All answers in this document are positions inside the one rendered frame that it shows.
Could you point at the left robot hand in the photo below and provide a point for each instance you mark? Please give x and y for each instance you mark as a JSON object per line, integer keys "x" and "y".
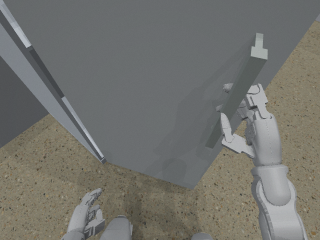
{"x": 82, "y": 218}

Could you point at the right robot forearm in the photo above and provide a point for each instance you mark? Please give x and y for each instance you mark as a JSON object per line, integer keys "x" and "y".
{"x": 276, "y": 198}

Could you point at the handle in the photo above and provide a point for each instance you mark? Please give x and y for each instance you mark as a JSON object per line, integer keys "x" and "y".
{"x": 249, "y": 71}

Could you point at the left robot thigh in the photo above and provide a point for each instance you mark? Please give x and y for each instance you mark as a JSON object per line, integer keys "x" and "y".
{"x": 118, "y": 229}

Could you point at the fridge door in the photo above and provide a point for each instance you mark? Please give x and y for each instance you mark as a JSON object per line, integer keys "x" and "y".
{"x": 145, "y": 76}

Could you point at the right robot hand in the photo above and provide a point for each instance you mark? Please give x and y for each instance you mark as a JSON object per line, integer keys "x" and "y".
{"x": 262, "y": 129}

